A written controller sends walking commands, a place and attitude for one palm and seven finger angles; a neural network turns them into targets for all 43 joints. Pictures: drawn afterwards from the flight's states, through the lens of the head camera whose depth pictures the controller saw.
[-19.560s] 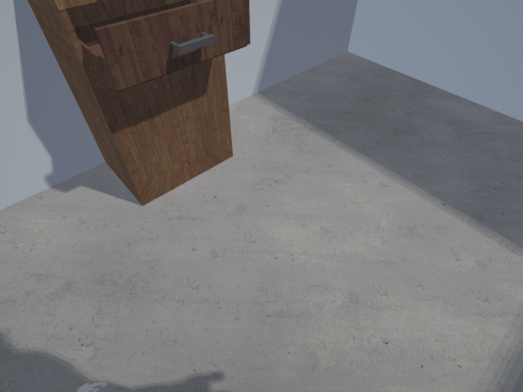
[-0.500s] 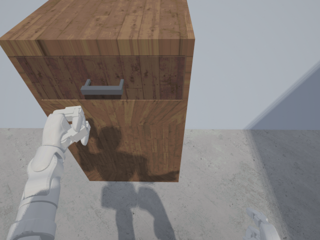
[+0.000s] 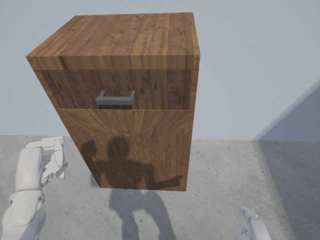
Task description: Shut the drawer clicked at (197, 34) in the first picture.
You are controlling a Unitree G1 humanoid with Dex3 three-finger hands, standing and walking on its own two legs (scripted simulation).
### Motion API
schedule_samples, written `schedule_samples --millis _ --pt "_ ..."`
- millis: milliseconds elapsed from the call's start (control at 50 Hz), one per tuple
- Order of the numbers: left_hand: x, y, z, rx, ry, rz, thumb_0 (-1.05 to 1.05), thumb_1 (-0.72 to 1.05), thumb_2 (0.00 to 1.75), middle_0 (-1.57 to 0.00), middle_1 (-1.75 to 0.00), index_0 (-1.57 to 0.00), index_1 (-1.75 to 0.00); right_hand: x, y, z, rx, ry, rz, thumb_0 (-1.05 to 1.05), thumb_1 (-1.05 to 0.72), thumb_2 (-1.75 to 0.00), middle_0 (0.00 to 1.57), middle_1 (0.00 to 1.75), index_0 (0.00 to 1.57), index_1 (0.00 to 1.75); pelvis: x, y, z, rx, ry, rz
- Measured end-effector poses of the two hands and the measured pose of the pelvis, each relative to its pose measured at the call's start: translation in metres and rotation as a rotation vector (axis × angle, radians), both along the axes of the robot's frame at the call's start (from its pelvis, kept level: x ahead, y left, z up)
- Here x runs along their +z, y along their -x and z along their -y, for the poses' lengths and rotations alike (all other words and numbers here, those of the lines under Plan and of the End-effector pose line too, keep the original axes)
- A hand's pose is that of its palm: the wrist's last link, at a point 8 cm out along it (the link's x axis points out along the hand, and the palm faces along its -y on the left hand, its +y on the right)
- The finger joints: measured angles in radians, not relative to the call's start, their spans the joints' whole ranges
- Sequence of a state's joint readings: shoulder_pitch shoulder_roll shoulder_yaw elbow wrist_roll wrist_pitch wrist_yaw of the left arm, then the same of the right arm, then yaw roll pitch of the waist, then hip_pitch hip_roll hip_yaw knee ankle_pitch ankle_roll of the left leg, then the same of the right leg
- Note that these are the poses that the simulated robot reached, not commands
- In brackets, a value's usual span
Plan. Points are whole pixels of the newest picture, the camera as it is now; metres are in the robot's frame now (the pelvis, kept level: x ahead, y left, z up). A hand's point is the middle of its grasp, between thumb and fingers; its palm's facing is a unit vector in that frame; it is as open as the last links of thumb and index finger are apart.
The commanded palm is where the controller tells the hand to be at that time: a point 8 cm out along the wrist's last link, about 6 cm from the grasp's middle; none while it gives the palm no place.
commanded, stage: draw the hand back to the body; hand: left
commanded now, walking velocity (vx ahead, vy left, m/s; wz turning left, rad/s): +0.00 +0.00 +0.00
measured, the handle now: (116, 97) +0.58 +0.22 +0.04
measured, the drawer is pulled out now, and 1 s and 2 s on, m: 0.00 0.00 0.00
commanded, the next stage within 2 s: step back with the hand held close in 0.38 s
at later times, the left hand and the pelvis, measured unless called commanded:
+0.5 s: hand (45, 178) +0.19 +0.24 +0.15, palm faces +0.41 -0.84 -0.36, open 3.2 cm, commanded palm +0.13 +0.28 +0.17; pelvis +0.01 +0.00 +0.00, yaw +1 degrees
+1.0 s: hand (21, 196) +0.15 +0.26 +0.16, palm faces +0.29 -0.81 -0.51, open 3.2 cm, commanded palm +0.09 +0.30 +0.17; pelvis -0.04 +0.02 +0.00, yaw +0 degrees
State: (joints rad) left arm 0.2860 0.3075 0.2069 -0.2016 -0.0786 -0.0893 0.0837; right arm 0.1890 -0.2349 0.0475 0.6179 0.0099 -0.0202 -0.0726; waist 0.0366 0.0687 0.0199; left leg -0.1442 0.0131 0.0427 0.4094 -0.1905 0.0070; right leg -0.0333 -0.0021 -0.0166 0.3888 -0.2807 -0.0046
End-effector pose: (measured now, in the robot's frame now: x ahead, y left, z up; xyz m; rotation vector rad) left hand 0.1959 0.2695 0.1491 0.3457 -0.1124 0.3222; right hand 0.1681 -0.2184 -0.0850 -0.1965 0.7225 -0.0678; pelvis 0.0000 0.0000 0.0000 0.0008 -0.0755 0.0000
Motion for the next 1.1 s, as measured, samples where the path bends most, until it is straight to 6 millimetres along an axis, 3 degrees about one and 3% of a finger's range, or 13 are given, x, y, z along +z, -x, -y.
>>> schedule_samples --millis 280,460,580,660,780,860,1100 --pt "0.029 0.06 -0.008 0.069 -0.119 0.034 0.01 0.89 0.9 -1.41 -1.6 -1.41 -1.6 0.01 -0.02 0.001 0.021 0.011 0.066 0.02 -0.9 -0.9 0.2 0.3 0.2 0.3 0.001 -0.007 0.0 0.005 0.004 0.013" --pt "0.015 0.054 -0.009 0.099 -0.062 0.012 0.01 0.89 0.9 -1.41 -1.6 -1.41 -1.6 0.01 -0.023 -0.004 0.04 0.021 0.064 0.02 -0.9 -0.9 0.2 0.3 0.2 0.3 0.001 -0.005 0.002 0.013 0.003 0.016" --pt "0.035 0.046 -0.008 0.053 -0.138 0.072 0.01 0.89 0.89 -1.41 -1.6 -1.41 -1.6 0.01 -0.02 -0.004 0.027 0.018 0.054 0.02 -0.9 -0.9 0.2 0.3 0.2 0.3 0.0 -0.007 0.001 0.013 0.011 -0.004" --pt "0.042 0.041 -0.013 0.022 -0.197 0.063 0.01 0.89 0.9 -1.41 -1.6 -1.41 -1.6 0.008 -0.013 0.002 -0.014 0.018 0.012 0.02 -0.9 -0.9 0.2 0.3 0.2 0.3 0.001 -0.004 -0.004 0.007 0.015 -0.038" --pt "0.017 0.044 -0.016 -0.03 -0.18 -0.084 0.01 0.89 0.89 -1.4 -1.6 -1.4 -1.6 0.002 0.007 0.01 -0.09 0.029 -0.054 0.02 -0.9 -0.9 0.2 0.3 0.2 0.3 0.001 0.007 -0.013 -0.006 0.012 -0.075" --pt "0.012 0.056 -0.021 -0.044 -0.183 -0.109 0.01 0.89 0.89 -1.4 -1.6 -1.4 -1.6 0.002 0.024 0.009 -0.107 0.049 -0.087 0.02 -0.9 -0.9 0.2 0.3 0.2 0.3 0.0 0.017 -0.017 -0.006 0.013 -0.083" --pt "0.033 0.108 -0.034 -0.027 -0.251 0.057 0.01 0.89 0.89 -1.41 -1.6 -1.4 -1.6 0.009 0.058 -0.01 -0.076 0.053 0.002 0.02 -0.9 -0.9 0.2 0.3 0.2 0.3 -0.008 0.063 -0.026 0.01 0.029 -0.064"
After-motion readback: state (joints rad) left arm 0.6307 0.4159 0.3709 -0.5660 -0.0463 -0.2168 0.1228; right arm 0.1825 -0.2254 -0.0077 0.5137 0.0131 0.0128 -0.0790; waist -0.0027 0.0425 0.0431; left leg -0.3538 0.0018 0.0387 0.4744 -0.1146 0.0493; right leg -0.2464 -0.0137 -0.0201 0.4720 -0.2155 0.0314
